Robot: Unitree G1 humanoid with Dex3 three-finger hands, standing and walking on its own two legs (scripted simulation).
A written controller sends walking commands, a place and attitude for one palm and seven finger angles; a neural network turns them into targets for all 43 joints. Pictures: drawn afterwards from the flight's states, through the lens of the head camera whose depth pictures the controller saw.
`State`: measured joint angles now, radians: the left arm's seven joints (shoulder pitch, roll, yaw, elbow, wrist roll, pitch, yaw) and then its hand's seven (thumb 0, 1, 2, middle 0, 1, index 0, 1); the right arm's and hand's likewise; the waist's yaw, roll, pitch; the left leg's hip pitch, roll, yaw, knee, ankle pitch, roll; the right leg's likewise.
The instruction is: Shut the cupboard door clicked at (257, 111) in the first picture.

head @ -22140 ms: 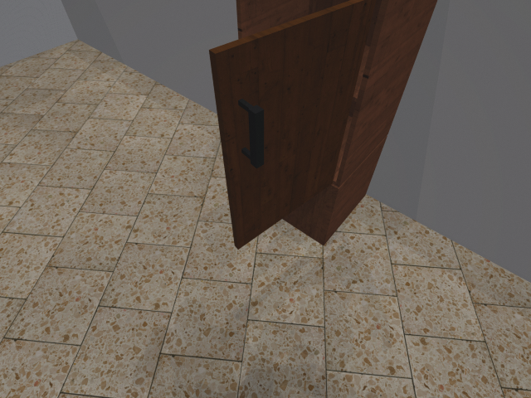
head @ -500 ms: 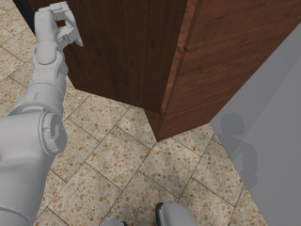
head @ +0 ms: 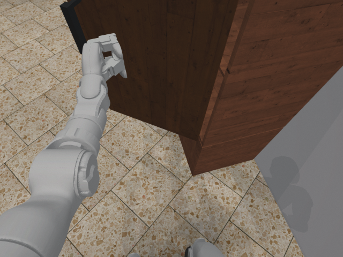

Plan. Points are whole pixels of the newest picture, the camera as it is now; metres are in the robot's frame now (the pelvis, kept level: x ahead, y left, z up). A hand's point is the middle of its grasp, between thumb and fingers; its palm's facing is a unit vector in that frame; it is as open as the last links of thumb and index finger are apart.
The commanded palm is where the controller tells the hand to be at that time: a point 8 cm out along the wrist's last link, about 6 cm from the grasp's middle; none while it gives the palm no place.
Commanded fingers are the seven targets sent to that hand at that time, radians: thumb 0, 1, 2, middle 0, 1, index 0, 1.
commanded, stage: draw the hand back to the body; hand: left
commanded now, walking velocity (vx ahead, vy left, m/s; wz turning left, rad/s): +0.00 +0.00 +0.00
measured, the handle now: (81, 27) +0.69 +0.17 +0.11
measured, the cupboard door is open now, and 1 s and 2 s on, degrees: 52 52 52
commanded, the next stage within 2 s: step back with the hand held close in 1.52 s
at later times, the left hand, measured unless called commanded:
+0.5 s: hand (68, 113) +0.37 +0.15 +0.16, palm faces +0.03 -1.00 -0.09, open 3.1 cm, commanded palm +0.33 +0.20 +0.16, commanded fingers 0.00 0.90 0.90 -1.05 -1.23 -1.05 -1.23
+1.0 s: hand out of the picture +0.23 +0.24 +0.19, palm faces +0.39 -0.85 -0.34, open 5.0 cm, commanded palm +0.18 +0.28 +0.20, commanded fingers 0.00 0.90 0.90 -0.37 -0.48 -0.37 -0.48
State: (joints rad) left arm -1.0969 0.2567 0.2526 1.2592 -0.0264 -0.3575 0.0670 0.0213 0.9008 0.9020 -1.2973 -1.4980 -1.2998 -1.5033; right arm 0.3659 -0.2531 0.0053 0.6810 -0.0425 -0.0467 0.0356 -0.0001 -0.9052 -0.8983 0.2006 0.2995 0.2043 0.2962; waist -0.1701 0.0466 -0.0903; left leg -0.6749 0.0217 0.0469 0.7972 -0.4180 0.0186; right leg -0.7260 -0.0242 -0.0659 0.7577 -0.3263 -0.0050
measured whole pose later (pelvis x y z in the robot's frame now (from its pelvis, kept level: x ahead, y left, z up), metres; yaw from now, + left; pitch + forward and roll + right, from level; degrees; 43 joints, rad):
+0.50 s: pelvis +0.00 -0.01 +0.03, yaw +0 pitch +3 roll +0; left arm -0.38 0.24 0.16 0.47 -0.15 -0.13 -0.08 0.02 0.90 0.90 -1.25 -1.44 -1.25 -1.45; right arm 0.26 -0.27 0.01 0.64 0.05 -0.06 -0.06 0.01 -0.91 -0.90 0.20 0.30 0.20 0.30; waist -0.02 0.05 -0.05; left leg -0.29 0.02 0.06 0.58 -0.34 0.01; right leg -0.36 -0.01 -0.05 0.57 -0.26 -0.01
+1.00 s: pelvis +0.00 +0.00 +0.04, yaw +1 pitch -4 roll +0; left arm 0.27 0.30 0.23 -0.21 -0.06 -0.09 0.10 0.02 0.90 0.90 -0.63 -0.76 -0.63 -0.77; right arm 0.20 -0.22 0.04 0.63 0.01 -0.05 -0.07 0.01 -0.90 -0.90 0.20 0.30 0.21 0.30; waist 0.06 0.09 0.02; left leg -0.05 0.00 0.04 0.39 -0.27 0.02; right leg -0.11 -0.02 -0.07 0.39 -0.20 0.00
